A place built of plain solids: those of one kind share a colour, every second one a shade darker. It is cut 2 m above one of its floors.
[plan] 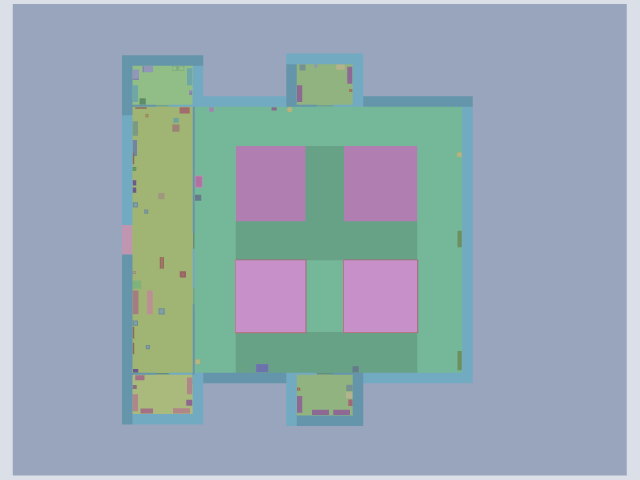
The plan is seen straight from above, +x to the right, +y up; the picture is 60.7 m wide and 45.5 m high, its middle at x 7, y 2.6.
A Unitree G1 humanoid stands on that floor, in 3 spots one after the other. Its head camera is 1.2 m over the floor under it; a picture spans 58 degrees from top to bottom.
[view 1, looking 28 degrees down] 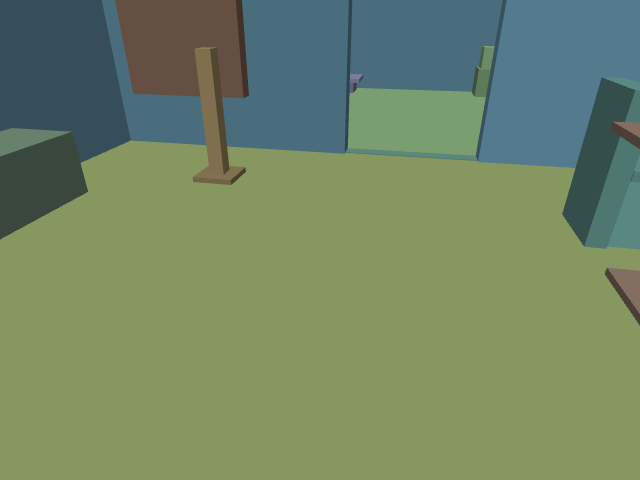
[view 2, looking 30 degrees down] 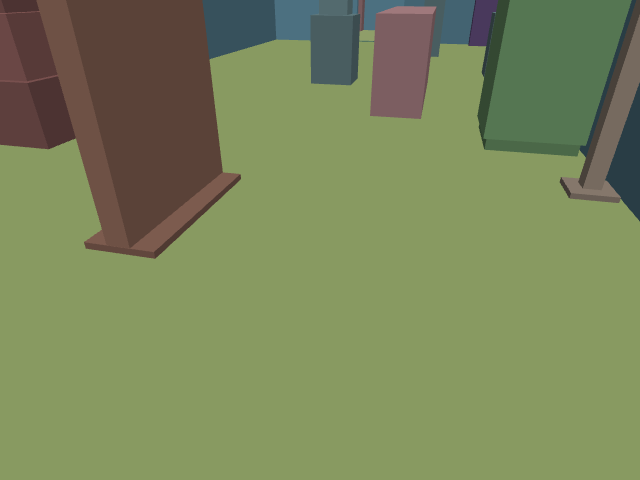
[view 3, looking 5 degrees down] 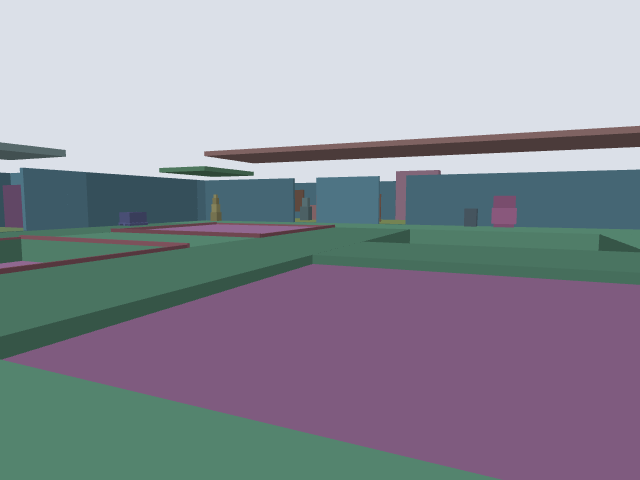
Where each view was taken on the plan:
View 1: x -7.92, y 11.27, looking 102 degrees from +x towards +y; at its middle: floor_foyer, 2.56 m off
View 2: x -9.47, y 2.62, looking -76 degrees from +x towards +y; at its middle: floor_foyer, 2.40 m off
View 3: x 18.18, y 8.52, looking -156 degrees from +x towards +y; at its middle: floor_gang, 13.75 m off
